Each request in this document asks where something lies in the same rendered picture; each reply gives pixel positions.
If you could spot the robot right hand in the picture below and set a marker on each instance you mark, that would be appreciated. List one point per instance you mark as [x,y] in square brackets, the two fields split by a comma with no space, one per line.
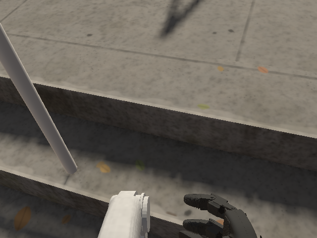
[236,223]

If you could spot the left robot thigh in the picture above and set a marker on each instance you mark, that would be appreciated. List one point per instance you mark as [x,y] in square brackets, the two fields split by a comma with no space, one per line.
[128,216]

